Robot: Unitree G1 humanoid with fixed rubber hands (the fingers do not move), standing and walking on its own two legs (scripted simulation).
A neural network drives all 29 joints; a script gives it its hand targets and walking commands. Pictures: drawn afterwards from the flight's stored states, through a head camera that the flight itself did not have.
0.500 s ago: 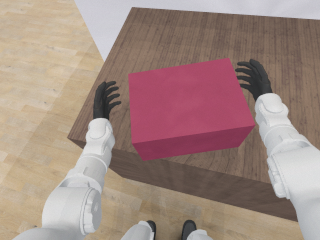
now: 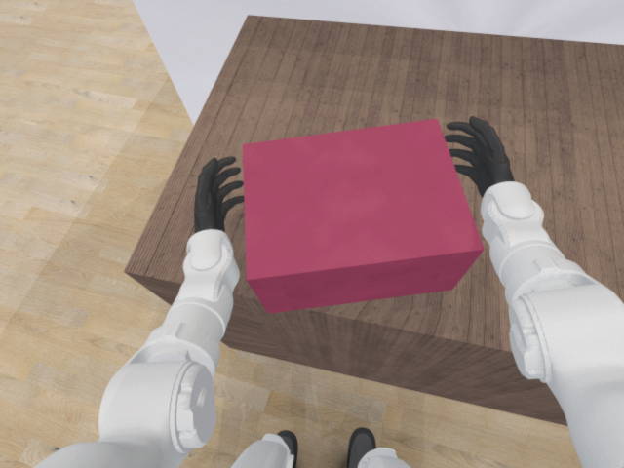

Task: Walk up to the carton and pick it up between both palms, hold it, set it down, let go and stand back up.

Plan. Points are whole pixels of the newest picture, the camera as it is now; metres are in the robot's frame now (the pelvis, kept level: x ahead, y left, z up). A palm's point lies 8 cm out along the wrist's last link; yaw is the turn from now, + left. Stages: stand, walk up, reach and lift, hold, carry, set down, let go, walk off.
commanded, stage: reach and lift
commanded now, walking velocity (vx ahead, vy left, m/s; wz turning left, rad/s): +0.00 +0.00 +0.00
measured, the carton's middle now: (350, 219) +0.44 +0.03 -0.03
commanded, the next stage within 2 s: none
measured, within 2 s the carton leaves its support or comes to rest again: leaves its support in 1.82 s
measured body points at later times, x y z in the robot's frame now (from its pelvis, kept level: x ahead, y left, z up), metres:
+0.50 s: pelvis +0.01 +0.00 +0.01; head +0.13 -0.01 +0.45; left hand +0.39 +0.21 +0.02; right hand +0.50 -0.14 +0.03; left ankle +0.00 +0.15 -0.71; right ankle +0.04 -0.06 -0.71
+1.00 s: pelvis +0.03 +0.00 +0.02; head +0.15 +0.00 +0.46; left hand +0.39 +0.21 +0.02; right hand +0.50 -0.14 +0.03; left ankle +0.00 +0.15 -0.71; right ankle +0.04 -0.06 -0.71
